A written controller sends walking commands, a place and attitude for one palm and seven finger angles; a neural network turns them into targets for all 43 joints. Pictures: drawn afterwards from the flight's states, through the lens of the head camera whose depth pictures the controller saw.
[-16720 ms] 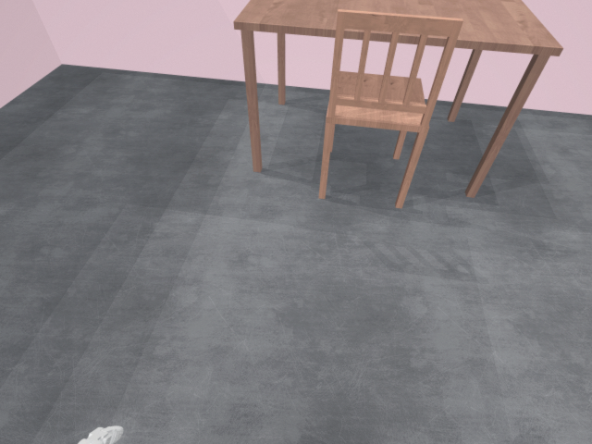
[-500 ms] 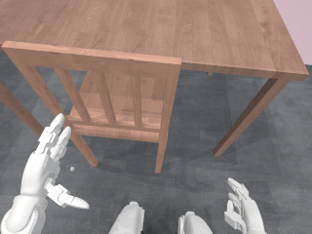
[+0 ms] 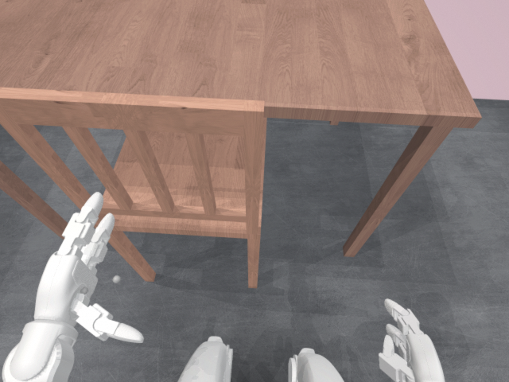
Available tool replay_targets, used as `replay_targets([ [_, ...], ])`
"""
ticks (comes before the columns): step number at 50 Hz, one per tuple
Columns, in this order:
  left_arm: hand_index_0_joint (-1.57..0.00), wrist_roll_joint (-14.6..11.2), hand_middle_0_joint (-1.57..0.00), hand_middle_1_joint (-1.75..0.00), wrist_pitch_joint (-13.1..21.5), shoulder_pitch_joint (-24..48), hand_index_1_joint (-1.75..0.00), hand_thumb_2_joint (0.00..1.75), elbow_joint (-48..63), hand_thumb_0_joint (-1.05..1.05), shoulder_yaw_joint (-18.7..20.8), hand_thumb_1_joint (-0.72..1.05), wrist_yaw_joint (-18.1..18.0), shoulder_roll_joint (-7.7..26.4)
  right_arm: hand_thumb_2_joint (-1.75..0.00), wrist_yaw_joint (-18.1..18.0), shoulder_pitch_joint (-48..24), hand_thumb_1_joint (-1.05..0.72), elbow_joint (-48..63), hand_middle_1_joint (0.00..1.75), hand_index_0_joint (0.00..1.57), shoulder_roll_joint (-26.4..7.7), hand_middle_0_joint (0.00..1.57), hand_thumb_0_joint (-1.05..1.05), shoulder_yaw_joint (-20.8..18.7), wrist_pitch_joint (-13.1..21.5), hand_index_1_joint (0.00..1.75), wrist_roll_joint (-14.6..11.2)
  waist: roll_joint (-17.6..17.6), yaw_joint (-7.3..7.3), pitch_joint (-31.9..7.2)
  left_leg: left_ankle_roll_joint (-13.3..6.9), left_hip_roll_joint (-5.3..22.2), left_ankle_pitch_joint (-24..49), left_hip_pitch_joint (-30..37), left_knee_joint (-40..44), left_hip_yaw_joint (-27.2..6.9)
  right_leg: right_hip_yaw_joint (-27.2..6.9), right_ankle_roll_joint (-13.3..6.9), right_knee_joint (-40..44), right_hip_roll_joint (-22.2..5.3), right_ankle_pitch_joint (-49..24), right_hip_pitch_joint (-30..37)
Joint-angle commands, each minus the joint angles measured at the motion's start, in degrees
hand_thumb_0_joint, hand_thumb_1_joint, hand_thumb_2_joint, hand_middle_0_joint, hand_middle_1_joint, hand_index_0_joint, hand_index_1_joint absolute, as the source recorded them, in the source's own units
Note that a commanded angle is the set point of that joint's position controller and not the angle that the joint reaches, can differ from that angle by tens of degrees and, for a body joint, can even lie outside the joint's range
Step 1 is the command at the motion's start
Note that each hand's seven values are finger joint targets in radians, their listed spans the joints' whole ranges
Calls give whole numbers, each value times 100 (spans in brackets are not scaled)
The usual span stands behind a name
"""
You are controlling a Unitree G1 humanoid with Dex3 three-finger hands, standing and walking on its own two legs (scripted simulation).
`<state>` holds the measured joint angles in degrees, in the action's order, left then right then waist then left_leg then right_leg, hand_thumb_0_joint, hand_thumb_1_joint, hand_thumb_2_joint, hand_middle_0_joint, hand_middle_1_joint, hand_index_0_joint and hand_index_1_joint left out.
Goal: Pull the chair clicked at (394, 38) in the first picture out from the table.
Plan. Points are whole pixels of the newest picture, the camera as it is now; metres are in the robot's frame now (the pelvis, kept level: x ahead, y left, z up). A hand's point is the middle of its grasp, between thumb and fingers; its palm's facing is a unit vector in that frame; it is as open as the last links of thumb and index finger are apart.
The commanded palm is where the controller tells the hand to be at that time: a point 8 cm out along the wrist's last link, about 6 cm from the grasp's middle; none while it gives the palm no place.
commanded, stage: raise the hand toward the chair's back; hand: left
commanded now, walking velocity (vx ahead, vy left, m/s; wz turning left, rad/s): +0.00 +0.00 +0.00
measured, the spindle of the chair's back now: (153, 174) +0.46 +0.22 -0.01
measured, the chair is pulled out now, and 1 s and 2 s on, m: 0.00 0.00 0.00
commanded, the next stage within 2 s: aim the fingers beside a spindle in 0.08 s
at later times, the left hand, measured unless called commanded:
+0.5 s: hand (125, 265) +0.27 +0.20 +0.04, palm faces +0.03 -1.00 -0.06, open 17.0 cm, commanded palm +0.24 +0.26 +0.05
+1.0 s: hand (134, 254) +0.29 +0.20 +0.02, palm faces +0.00 -1.00 -0.04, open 17.0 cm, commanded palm +0.27 +0.25 +0.03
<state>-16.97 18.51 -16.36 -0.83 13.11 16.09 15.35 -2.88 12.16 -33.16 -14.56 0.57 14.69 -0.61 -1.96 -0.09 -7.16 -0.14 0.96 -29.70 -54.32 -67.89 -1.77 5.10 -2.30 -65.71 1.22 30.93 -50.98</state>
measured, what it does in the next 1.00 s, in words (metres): stands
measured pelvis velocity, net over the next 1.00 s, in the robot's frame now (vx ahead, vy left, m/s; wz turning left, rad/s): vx -0.01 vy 0.01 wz -0.01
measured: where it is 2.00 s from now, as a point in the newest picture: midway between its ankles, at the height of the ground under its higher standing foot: outside the picture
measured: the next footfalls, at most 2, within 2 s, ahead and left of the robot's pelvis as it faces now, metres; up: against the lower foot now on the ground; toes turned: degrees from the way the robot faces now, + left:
none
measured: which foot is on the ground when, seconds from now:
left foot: down 0.00-1.00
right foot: down 0.00-1.00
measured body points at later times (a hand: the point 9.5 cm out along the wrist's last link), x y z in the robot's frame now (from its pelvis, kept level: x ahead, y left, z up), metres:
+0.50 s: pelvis -0.01 -0.01 -0.01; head +0.08 +0.00 +0.43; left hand +0.26 +0.26 +0.05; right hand +0.17 -0.25 -0.10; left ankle +0.03 +0.11 -0.65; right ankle +0.01 -0.10 -0.65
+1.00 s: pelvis -0.01 +0.01 -0.02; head +0.09 +0.02 +0.42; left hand +0.29 +0.26 +0.02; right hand +0.17 -0.23 -0.11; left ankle +0.03 +0.11 -0.65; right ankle +0.01 -0.10 -0.65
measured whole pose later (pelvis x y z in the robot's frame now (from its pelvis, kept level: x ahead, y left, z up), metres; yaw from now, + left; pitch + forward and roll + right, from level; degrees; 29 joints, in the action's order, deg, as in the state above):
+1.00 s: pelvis -0.01 +0.01 -0.02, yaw -1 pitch +19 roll -2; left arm -14.1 20.4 -1.9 -12.3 12.3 14.1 14.5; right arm -2.6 10.8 -34.5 -14.2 1.3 14.2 0.3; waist -1.7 -0.3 -7.6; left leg -1.0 0.5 -30.2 -61.3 -72.1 -1.1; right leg 4.4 -1.6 -70.0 0.7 31.3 -58.1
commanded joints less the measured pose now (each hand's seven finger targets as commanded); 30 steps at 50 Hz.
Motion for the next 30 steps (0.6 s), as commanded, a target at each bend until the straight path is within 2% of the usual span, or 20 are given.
replay_targets([
  [1,-6,-149,-6,-8,343,459,-8,30,1235,0,593,-50,8,954,-90,-103,-133,-90,821,30,20,-731,20,0,-323,310,30,-31,61,18,-1567,-62,-169,1483,938,832,-75,-624,176,1104,36,-1570,1160],
  [2,-6,-159,-6,-8,405,523,-8,30,1275,0,553,-50,-12,882,-90,-103,-153,-90,798,30,20,-716,20,0,-315,327,30,-28,34,4,-1535,-58,-167,1463,952,818,-78,-615,176,1095,43,-1536,1094],
  [4,-6,-164,-6,-8,527,606,-8,30,1249,0,676,-50,-76,981,-90,-104,-168,-90,753,30,20,-709,20,0,-300,339,30,-6,93,20,-1491,-57,-166,1429,849,763,-89,-654,167,1076,50,-1483,1089],
  [7,-6,-139,-6,-8,601,512,-8,30,1050,0,501,-50,-45,784,-90,-79,-179,-90,726,30,20,-682,20,0,-289,354,30,-7,52,9,-1441,-44,-167,1376,781,728,-66,-716,189,1067,8,-1522,1082],
  [10,-6,-74,-6,-8,499,362,-8,30,929,0,405,-50,39,770,-90,-81,-167,-90,753,30,20,-701,20,0,-306,340,30,-44,4,25,-1496,-59,-165,1362,831,760,-37,-699,171,1077,14,-1431,1059],
  [11,-6,-40,-6,-8,453,536,-8,30,932,0,229,-50,70,679,-90,-85,-166,-90,767,30,20,-714,20,0,-289,340,30,-55,-89,-44,-1404,-67,-167,1296,842,773,-43,-671,167,1086,20,-1334,938],
  [13,-6,-39,-6,-8,380,757,-8,30,826,0,323,-50,78,781,-90,-110,-161,-90,732,30,20,-738,20,0,-289,346,30,-53,-32,-51,-1352,-62,-166,1151,758,754,-61,-684,163,1114,14,-1120,857],
  [14,-6,-29,-6,-8,354,848,-8,30,720,0,391,-50,52,866,-90,-128,-164,-90,725,30,20,-755,20,0,-278,344,30,-49,114,-61,-1279,-74,-165,1081,627,716,-67,-741,167,1142,21,-994,846],
  [16,-6,-52,-6,-8,394,1037,-8,30,597,0,577,-50,10,952,-90,-153,-167,-90,701,30,20,-740,20,0,-287,350,30,-45,325,-34,-1330,-66,-153,1022,528,674,-57,-798,187,1152,-6,-900,871],
  [17,-6,-75,-6,-8,463,1254,-8,30,751,0,483,-50,5,860,-90,-151,-199,-90,718,30,20,-738,20,0,-275,371,30,-32,152,-45,-1421,-74,-161,1060,582,656,-53,-787,181,1112,-6,-944,837],
  [20,-6,-86,-6,-8,603,1292,-8,30,752,0,725,-50,-80,1046,-90,-141,-179,-90,673,30,20,-726,20,0,-289,394,30,0,42,52,-1716,-61,-157,1242,659,635,-45,-781,161,1005,7,-1177,969],
  [24,-6,-55,-6,-8,618,1144,-8,30,503,0,686,-50,-16,1001,-90,-103,-143,-90,656,30,20,-758,20,0,-299,368,30,10,-41,81,-1893,-68,-157,1400,683,638,-44,-717,149,880,32,-1410,998],
  [26,-6,-57,-6,-8,529,1096,-8,30,356,0,574,-50,56,889,-90,-89,-113,-90,659,30,20,-760,20,0,-304,341,30,-16,2,49,-1822,-64,-158,1399,696,675,-34,-670,155,883,22,-1467,970],
  [27,-6,-43,-6,-8,489,1165,-8,30,326,0,395,-50,96,773,-90,-86,-119,-90,669,30,20,-774,20,0,-300,339,30,-37,-36,-1,-1712,-64,-158,1332,728,713,-45,-611,149,889,34,-1374,841],
  [30,-6,-69,-6,-8,411,1281,-8,30,394,0,309,-50,118,716,-90,-90,-97,-90,684,30,20,-803,20,0,-313,357,30,-29,-42,-39,-1732,-75,-154,1329,789,713,-89,-537,144,866,48,-1350,712],
])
